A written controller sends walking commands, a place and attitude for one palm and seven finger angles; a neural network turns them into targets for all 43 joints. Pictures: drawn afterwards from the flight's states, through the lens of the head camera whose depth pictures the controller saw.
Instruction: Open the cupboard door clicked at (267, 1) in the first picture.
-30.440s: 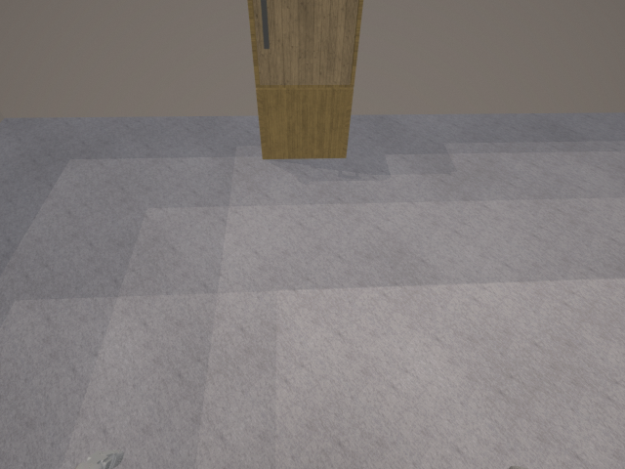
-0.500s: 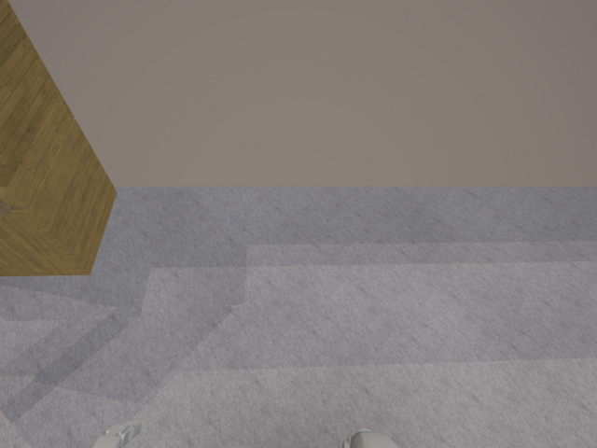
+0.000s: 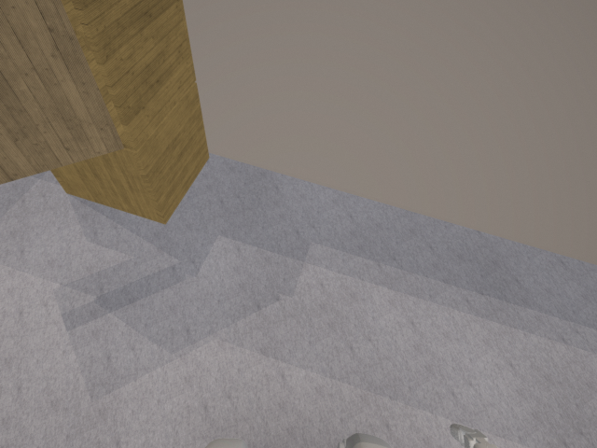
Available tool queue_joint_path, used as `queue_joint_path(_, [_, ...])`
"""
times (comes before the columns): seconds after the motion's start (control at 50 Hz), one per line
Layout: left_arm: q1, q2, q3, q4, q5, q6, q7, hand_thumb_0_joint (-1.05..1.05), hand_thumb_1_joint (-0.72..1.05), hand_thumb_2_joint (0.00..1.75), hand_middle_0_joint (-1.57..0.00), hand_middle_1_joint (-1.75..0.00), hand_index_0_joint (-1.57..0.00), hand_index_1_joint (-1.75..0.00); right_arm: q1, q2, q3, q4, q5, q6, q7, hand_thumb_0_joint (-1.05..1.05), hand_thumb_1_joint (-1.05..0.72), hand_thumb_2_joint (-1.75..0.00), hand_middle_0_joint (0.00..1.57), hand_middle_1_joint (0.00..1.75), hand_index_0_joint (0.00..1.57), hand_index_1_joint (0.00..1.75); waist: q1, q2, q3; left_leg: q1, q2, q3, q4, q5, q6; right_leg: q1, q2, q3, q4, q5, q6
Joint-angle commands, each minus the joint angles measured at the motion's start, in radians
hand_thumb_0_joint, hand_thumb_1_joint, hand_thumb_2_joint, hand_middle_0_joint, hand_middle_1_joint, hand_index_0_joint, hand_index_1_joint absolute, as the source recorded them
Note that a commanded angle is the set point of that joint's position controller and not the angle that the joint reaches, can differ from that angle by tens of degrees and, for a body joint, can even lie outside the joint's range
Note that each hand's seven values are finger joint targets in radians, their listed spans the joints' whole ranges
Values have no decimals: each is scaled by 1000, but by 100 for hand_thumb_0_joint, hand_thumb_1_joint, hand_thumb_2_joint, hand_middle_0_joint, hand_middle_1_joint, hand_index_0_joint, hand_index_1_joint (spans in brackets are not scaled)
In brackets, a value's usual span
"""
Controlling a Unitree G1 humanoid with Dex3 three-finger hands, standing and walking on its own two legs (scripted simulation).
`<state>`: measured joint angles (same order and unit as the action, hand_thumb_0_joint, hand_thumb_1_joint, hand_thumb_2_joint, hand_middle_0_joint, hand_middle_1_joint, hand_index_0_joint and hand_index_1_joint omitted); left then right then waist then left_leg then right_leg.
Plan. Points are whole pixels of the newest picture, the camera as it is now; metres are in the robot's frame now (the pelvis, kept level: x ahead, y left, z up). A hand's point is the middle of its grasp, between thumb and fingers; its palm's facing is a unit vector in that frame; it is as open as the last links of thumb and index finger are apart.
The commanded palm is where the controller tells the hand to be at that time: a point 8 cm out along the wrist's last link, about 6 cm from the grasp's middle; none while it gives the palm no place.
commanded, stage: turn to face it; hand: left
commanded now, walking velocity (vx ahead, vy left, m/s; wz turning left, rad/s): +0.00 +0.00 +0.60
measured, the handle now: out of the picture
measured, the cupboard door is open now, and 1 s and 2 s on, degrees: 47 47 47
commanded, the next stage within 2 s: take the last steps up to it in 0.84 s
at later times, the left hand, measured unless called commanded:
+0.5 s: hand out of the picture +0.04 +0.17 -0.15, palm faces +0.29 -0.93 -0.24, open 7.4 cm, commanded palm none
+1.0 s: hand out of the picture +0.00 +0.16 -0.15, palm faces +0.48 -0.83 -0.27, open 7.4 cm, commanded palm none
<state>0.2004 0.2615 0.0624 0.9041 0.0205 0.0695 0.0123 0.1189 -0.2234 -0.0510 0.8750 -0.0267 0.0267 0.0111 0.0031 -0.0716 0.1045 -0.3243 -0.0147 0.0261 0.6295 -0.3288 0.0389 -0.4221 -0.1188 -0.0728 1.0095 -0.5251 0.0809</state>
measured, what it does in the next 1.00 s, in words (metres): steps on the spot, turning left: right foot, then left foot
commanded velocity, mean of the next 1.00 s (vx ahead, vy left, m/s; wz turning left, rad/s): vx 0.02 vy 0.01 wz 0.41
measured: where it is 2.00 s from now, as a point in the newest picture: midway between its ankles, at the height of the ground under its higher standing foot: (223, 432)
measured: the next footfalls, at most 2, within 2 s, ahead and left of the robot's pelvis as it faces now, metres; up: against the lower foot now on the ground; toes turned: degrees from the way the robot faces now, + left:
right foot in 0.28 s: +0.08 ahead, -0.16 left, +0.00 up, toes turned +8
left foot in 0.58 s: +0.01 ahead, +0.09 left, +0.00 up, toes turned +24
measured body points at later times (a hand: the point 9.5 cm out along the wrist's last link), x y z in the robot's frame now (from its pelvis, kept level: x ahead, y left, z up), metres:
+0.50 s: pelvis +0.02 -0.04 +0.01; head +0.07 -0.03 +0.46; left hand +0.03 +0.22 -0.13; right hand +0.18 -0.27 -0.13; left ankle -0.03 +0.07 -0.68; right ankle +0.04 -0.16 -0.73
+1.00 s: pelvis +0.03 -0.05 +0.01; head +0.07 -0.05 +0.45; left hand -0.02 +0.21 -0.13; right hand +0.21 -0.23 -0.15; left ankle -0.04 +0.06 -0.69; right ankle +0.08 -0.15 -0.73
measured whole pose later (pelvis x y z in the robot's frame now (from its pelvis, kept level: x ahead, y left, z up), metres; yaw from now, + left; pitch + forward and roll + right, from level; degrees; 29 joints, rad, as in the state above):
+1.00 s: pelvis +0.03 -0.05 +0.01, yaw +29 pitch +0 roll +1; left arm 0.20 0.20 0.04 0.93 0.03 0.02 0.01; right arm 0.17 -0.22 -0.05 0.97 -0.02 0.06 0.00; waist 0.00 0.03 0.07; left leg -0.37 -0.03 -0.05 0.84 -0.48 -0.01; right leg -0.25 -0.05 -0.08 0.58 -0.32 -0.01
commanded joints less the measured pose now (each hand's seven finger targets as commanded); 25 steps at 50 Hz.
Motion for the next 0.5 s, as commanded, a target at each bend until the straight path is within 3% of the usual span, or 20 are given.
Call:
queue_joint_path(0.0, [-54, 81, 25, -107, -6, -35, -1, 0, 90, 90, -20, -30, -20, -30, 68, -215, -48, -40, 1, -16, -33, 0, -90, -90, 20, 30, 20, 30, -27, 230, -162, 224, 257, -276, -235, 627, 128, -146, 16, 83, 102, 81, 8])
queue_joint_path(0.06, [-62, 74, 22, -106, -8, -35, -4, 0, 90, 90, -20, -30, -20, -30, 75, -219, -49, -32, 1, -16, -31, 0, -90, -90, 20, 30, 20, 30, -28, 209, -171, 216, 233, -271, -237, 588, 122, -83, 46, 67, -21, 86, 6])
queue_joint_path(0.12, [-73, 72, 20, -120, -9, -35, -4, 0, 90, 90, -20, -30, -20, -30, 61, -225, -56, -32, -2, -8, -26, 0, -90, -90, 20, 30, 20, 30, -26, 245, -148, 147, 217, -308, -245, 478, 116, -3, 74, 53, -153, 90, -1])
queue_joint_path(0.16, [-40, 73, 20, -115, -11, -40, -2, 0, 90, 90, -20, -30, -20, -30, 36, -228, -61, -41, -2, -2, -24, 0, -90, -90, 20, 30, 20, 30, -12, 245, -153, 98, 209, -344, -227, 455, 113, 89, 101, 42, -261, 109, -9])
queue_joint_path(0.2, [30, 82, 26, -100, -13, -51, 1, 0, 90, 90, -20, -30, -20, -30, -2, -220, -64, -50, 5, 3, -22, 0, -90, -90, 20, 30, 20, 30, 26, 227, -154, 10, 167, -338, -169, 389, 75, 243, 115, 28, -458, 238, -16])
queue_joint_path(0.22, [74, 116, 35, -93, -9, -63, 6, 0, 90, 90, -20, -30, -20, -30, -3, -191, -62, -58, 13, 3, -18, 0, -90, -90, 20, 30, 20, 30, 50, 133, -170, -73, 116, -314, -92, 274, 31, 368, 61, 79, -609, 308, -28])
queue_joint_path(0.24, [101, 208, 54, -93, 9, -73, 17, 0, 90, 90, -20, -30, -20, -30, 11, -129, -54, -75, 23, 2, -10, 0, -90, -90, 20, 30, 20, 30, 59, -130, -178, -257, -14, -172, 112, -29, -46, 484, -191, 348, -726, 329, -111])
queue_joint_path(0.26, [93, 246, 51, -103, 11, -70, 16, 0, 90, 90, -20, -30, -20, -30, 8, -128, -55, -91, 16, 4, -4, 0, -90, -90, 20, 30, 20, 30, 58, -209, -162, -257, -56, -78, 376, -313, -75, 361, -381, 460, -765, 370, -227])
queue_joint_path(0.28, [61, 199, 43, -112, 4, -75, 21, 0, 90, 90, -20, -30, -20, -30, -3, -144, -58, -77, 7, 14, -2, 0, -90, -90, 20, 30, 20, 30, 40, -156, -129, -253, -8, -115, 530, -255, -70, 281, -335, 413, -743, 388, -252])
queue_joint_path(0.3, [14, 166, 35, -118, 2, -75, 23, 0, 90, 90, -20, -30, -20, -30, -2, -135, -59, -61, 7, 21, 1, 0, -90, -90, 20, 30, 20, 30, 13, -189, -101, -274, 15, -105, 605, -209, -79, 259, -285, 353, -723, 439, -245])
queue_joint_path(0.32, [-27, 134, 25, -127, 0, -74, 22, 0, 90, 90, -20, -30, -20, -30, 11, -134, -56, -48, 7, 25, 7, 0, -90, -90, 20, 30, 20, 30, -9, -187, -85, -266, 37, -89, 624, -152, -88, 245, -237, 233, -700, 501, -228])
queue_joint_path(0.34, [-47, 121, 24, -133, 4, -72, 23, 0, 90, 90, -20, -30, -20, -30, 23, -116, -51, -42, 11, 26, 13, 0, -90, -90, 20, 30, 20, 30, -21, -177, -105, -228, 41, -62, 567, -144, -96, 246, -212, 152, -680, 564, -213])
queue_joint_path(0.36, [-41, 122, 24, -134, 6, -75, 22, 0, 90, 90, -20, -30, -20, -30, 9, -101, -45, -42, 12, 26, 17, 0, -90, -90, 20, 30, 20, 30, -14, -161, -106, -196, 43, -32, 490, -145, -102, 254, -203, 107, -666, 619, -205])
queue_joint_path(0.44, [51, 168, 39, -89, 13, -77, 19, 0, 90, 90, -20, -30, -20, -30, -51, -59, -26, -54, 20, 14, 22, 0, -90, -90, 20, 30, 20, 30, 40, -122, -130, -112, 18, 46, 194, -162, -99, 346, -225, 72, -600, 759, -203])
queue_joint_path(0.48, [63, 183, 45, -77, 9, -74, 16, 0, 90, 90, -20, -30, -20, -30, -17, -64, -22, -46, 19, 7, 17, 0, -90, -90, 20, 30, 20, 30, 28, -122, -148, -39, 3, 71, 51, -97, -91, 349, -224, 49, -544, 787, -183])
